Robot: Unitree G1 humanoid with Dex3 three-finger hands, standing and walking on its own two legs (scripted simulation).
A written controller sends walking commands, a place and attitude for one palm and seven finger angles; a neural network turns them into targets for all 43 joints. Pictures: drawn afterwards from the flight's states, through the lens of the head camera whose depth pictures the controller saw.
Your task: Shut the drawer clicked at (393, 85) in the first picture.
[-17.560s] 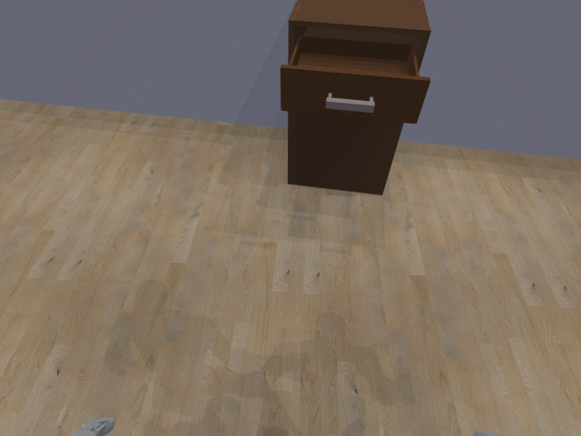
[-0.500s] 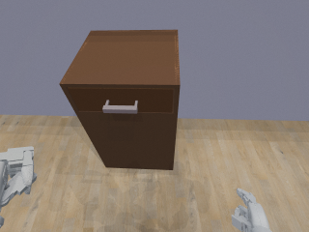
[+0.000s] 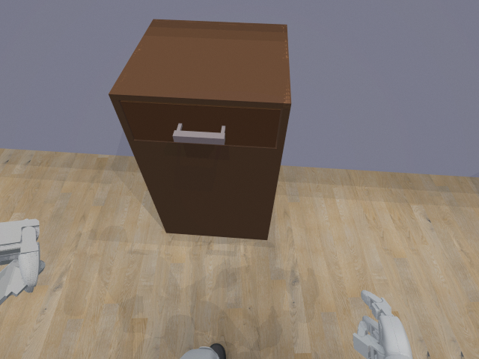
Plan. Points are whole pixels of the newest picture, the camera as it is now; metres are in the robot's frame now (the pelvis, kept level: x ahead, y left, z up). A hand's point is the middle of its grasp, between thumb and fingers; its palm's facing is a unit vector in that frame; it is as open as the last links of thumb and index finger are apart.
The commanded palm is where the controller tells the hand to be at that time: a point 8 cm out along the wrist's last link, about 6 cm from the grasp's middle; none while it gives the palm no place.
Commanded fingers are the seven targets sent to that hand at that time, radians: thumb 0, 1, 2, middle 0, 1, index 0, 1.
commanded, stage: step back with the hand held close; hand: left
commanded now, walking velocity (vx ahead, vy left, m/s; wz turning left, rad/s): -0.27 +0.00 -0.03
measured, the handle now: (200, 132) +0.67 +0.15 -0.08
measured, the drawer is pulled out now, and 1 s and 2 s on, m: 0.00 0.00 0.00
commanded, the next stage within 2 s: stop stepping back and stand still in 0.58 s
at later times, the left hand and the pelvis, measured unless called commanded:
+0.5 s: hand out of the picture +0.12 +0.24 +0.18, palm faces +0.33 -0.82 -0.47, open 3.2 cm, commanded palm +0.07 +0.29 +0.18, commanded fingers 0.00 0.90 0.90 -1.40 -1.60 -1.40 -1.60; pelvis -0.06 +0.01 -0.01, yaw +0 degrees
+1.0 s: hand out of the picture +0.01 +0.25 +0.18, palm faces +0.39 -0.81 -0.43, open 3.2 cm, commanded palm -0.03 +0.29 +0.18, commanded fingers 0.00 0.90 0.90 -1.40 -1.60 -1.40 -1.60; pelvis -0.18 +0.01 +0.00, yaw -3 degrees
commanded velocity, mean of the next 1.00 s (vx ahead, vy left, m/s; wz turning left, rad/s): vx -0.18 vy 0.01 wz -0.03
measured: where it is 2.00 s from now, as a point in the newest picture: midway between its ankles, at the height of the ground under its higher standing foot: outside the picture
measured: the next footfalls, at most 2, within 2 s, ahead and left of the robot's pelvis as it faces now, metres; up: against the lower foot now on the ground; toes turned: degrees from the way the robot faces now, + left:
right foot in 0.42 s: -0.06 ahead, -0.11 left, +0.00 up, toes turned +3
left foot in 0.56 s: +0.05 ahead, +0.10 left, +0.00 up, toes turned -1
